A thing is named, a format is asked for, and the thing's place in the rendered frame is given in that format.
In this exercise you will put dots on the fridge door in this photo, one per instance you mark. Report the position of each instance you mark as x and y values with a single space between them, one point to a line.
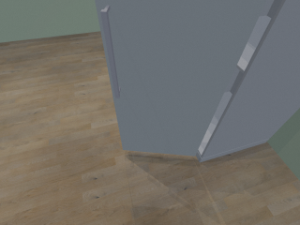
174 60

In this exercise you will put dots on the handle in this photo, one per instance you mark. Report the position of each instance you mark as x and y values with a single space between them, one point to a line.
109 44

